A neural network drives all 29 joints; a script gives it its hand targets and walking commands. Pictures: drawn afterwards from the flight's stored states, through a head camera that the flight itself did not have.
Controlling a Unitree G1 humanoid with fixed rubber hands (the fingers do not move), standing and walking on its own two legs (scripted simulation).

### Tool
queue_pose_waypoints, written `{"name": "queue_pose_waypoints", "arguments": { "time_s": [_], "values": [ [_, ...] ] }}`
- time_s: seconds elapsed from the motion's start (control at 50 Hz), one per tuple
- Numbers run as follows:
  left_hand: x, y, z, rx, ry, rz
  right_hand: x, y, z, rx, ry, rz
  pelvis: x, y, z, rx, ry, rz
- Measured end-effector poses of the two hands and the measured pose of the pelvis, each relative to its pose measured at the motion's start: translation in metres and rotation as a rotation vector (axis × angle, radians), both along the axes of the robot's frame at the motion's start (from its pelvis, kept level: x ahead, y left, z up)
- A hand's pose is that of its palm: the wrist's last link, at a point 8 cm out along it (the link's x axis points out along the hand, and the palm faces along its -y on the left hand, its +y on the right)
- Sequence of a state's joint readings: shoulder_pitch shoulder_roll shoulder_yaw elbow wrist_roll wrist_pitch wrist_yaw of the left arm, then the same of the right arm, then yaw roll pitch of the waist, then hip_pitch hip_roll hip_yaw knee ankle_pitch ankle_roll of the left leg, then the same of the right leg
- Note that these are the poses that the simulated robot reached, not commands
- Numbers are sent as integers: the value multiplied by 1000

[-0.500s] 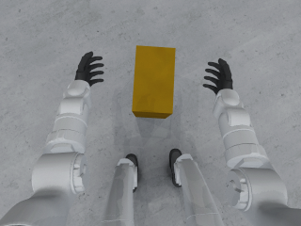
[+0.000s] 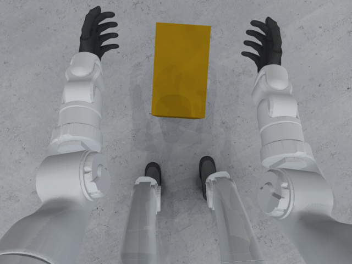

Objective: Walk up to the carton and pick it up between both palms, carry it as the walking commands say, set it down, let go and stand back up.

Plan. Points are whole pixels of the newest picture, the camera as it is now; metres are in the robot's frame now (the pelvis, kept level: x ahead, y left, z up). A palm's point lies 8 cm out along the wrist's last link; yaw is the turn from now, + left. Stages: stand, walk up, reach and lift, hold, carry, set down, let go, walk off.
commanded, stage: reach and lift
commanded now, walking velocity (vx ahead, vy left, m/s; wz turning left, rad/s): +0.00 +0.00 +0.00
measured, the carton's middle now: (179, 79) +0.53 -0.01 -0.51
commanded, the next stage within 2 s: none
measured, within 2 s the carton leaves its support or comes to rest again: neither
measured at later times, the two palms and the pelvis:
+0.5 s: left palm (114, 71) +0.52 +0.17 -0.28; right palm (242, 77) +0.48 -0.18 -0.28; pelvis -0.03 +0.00 -0.14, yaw -1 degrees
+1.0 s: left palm (127, 82) +0.51 +0.16 -0.43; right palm (226, 88) +0.48 -0.17 -0.42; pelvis -0.05 +0.00 -0.25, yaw -1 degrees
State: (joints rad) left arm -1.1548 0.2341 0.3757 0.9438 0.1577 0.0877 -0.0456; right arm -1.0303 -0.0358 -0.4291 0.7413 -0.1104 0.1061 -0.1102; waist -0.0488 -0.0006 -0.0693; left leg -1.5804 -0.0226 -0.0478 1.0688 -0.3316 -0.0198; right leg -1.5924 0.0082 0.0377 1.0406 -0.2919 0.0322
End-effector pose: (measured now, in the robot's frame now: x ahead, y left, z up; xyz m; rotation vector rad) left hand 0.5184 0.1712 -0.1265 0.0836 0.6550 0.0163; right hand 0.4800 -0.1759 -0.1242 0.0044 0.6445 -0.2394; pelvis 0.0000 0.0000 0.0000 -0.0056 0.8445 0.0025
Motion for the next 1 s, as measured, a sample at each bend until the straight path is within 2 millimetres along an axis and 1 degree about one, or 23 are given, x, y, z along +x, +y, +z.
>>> {"name": "queue_pose_waypoints", "arguments": {
  "time_s": [0.12,0.32,0.48,0.62,0.78,0.9,1.0],
  "values": [
    [1,0,-32,1,-1,6,1,4,-34,0,11,-4,-6,-1,-32,-6,17,3],
    [-2,0,-103,2,-2,22,-1,1,-103,-15,12,-6,-20,1,-93,-12,37,1],
    [-1,-1,-148,1,1,30,2,-1,-146,-18,12,-4,-30,2,-137,-15,31,1],
    [-1,0,-187,1,14,32,2,0,-184,-12,28,0,-37,2,-170,-18,13,1],
    [-2,-1,-235,3,28,29,1,3,-234,-2,52,9,-42,2,-206,-21,-23,1],
    [-3,-4,-272,3,41,20,-1,5,-272,4,71,20,-44,2,-230,-23,-59,0],
    [-5,-6,-299,4,53,11,-4,6,-299,6,85,28,-46,2,-248,-25,-92,0]
  ]
}}
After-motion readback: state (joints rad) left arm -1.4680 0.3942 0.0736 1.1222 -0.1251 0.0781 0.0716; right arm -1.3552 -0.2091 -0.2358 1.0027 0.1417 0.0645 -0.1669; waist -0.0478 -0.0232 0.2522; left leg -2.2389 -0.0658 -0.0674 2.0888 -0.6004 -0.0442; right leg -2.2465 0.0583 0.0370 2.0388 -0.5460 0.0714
